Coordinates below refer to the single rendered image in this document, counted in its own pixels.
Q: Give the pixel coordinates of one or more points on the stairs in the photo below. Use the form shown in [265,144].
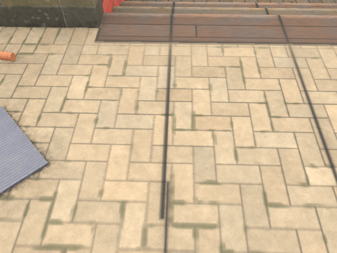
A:
[227,8]

